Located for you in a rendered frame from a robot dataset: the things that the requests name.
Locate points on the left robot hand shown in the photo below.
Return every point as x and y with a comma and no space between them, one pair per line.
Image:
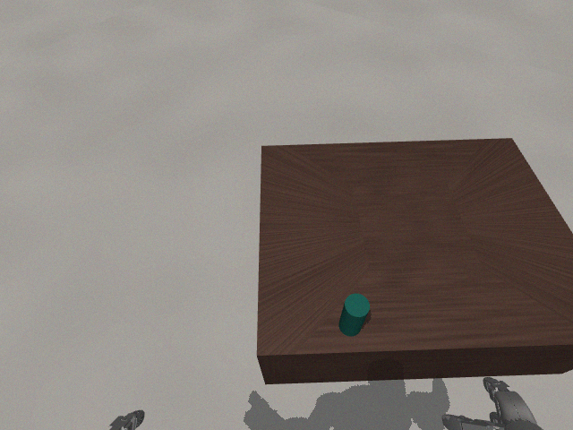
130,422

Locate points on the right robot hand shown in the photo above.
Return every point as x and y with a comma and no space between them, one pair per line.
509,405

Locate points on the can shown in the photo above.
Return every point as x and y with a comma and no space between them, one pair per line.
355,310

